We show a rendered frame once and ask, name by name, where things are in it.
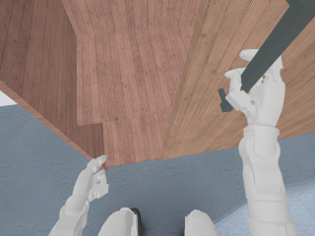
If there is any handle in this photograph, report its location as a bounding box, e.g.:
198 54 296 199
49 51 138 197
218 0 315 113

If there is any right robot hand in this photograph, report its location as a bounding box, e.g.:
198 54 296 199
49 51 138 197
224 49 285 127

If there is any robot left forearm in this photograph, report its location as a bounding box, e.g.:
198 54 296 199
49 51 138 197
48 194 90 236

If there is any robot right forearm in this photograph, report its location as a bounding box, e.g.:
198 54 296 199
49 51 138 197
238 124 298 236

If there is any wardrobe door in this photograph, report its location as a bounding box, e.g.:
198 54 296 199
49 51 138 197
160 0 315 160

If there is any robot right thigh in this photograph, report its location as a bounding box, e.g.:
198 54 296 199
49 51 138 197
184 210 219 236

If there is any left robot hand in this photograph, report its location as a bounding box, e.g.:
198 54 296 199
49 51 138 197
72 155 109 202

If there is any robot left thigh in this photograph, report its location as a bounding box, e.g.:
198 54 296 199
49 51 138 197
97 209 138 236

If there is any robot thigh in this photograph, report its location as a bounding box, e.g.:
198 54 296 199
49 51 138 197
97 209 138 236
184 210 219 236

